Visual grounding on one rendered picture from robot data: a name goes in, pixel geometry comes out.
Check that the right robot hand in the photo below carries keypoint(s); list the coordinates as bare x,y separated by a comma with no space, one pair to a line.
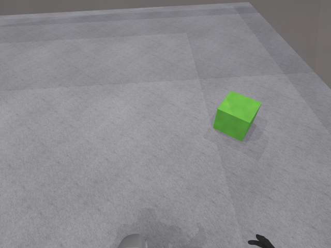
262,242

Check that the robot left thigh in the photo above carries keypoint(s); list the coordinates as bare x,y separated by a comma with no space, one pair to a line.
134,241

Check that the carton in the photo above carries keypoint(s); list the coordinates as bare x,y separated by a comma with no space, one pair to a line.
235,115

